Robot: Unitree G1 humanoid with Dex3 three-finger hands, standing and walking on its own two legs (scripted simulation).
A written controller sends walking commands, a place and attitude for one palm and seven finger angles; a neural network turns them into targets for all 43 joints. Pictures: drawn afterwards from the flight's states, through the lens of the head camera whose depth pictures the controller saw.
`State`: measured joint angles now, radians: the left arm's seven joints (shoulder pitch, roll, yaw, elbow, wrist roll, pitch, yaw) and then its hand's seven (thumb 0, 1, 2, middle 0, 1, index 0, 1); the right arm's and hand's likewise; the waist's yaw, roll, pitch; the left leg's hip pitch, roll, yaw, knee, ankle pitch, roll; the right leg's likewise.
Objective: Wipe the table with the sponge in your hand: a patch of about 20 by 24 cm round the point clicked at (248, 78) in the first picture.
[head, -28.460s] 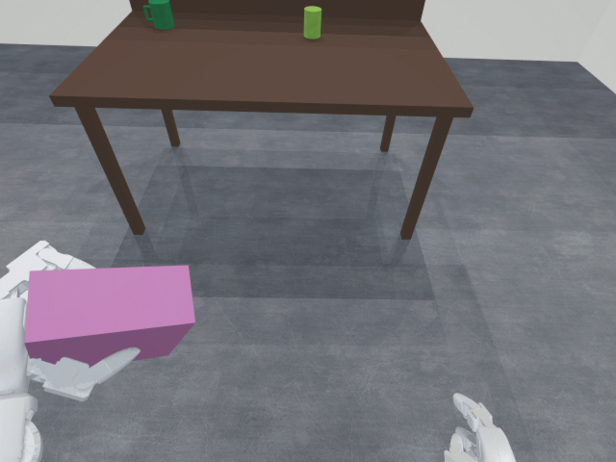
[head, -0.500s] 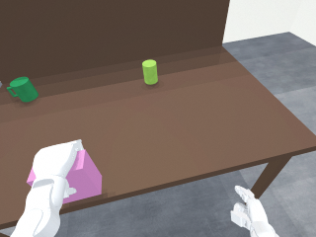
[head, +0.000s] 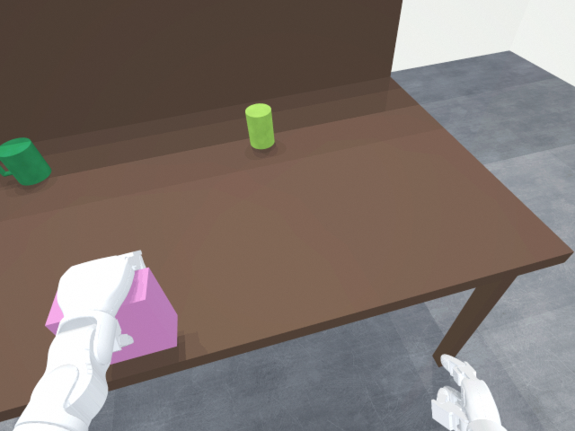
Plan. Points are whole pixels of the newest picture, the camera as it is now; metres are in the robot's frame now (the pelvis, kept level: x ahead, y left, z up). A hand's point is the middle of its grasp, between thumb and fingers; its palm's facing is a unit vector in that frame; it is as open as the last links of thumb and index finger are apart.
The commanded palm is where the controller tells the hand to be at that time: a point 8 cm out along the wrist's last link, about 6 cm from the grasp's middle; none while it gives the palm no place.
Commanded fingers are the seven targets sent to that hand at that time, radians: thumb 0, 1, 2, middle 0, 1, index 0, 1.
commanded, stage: move the sponge above the wiping area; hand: left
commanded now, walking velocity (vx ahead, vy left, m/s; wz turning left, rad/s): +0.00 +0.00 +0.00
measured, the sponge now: (126, 327) +0.24 +0.30 -0.02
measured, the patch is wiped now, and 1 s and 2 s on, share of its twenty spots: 0.00 0.00 0.00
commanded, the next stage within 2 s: lower the sponge onto the table in 0.88 s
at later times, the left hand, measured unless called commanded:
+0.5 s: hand (126, 301) +0.27 +0.29 +0.02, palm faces -0.08 -0.07 -0.99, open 10.1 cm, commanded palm +0.25 +0.29 +0.09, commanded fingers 0.00 0.10 1.30 -1.20 -1.60 -1.20 -1.60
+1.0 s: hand (124, 302) +0.26 +0.29 +0.03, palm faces -0.04 -0.07 -1.00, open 10.1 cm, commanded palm +0.24 +0.28 +0.10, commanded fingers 0.00 0.10 1.30 -1.20 -1.60 -1.20 -1.60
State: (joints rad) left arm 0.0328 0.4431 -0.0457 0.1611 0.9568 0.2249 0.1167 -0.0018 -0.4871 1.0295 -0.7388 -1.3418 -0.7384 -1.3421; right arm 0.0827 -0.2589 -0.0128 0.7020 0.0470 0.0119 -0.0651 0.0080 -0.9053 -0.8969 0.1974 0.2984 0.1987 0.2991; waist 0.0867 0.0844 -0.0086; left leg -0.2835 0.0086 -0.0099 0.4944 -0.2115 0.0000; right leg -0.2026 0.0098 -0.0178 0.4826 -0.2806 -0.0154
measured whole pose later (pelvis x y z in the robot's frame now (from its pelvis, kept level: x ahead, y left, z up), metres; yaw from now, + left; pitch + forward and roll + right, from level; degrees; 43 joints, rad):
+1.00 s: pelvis +0.00 +0.01 +0.00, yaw +0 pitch +1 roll -1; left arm 0.02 0.41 -0.09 0.17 0.97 0.23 0.16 0.00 -0.49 1.03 -0.74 -1.34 -0.74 -1.34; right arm 0.08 -0.25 -0.02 0.70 0.05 0.02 -0.05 0.01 -0.91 -0.90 0.20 0.30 0.20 0.30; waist 0.09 0.09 -0.03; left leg -0.32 0.00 -0.02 0.52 -0.23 0.01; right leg -0.23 0.00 -0.02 0.50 -0.30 -0.01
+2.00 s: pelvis +0.00 +0.00 -0.01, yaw +0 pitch +2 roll -1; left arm 0.00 0.39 -0.07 0.32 0.99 0.22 0.21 0.00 -0.49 1.03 -0.74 -1.34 -0.74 -1.34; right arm 0.10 -0.25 -0.03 0.71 0.05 0.03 -0.05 0.01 -0.91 -0.90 0.20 0.30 0.20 0.30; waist 0.07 0.07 -0.04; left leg -0.36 0.01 -0.01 0.56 -0.23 0.00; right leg -0.28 0.01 -0.02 0.54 -0.30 -0.01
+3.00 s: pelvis -0.02 -0.01 -0.02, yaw +0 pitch +9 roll -1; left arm -0.37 0.47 -0.02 0.75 1.03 0.13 0.23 0.01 -0.55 1.10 -0.77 -1.31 -0.77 -1.32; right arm 0.20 -0.28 -0.04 0.73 0.07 0.09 -0.07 0.00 -0.91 -0.90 0.20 0.30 0.20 0.30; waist 0.03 0.07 -0.10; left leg -0.61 0.02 -0.04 0.71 -0.26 0.00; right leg -0.52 0.03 -0.04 0.70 -0.34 -0.03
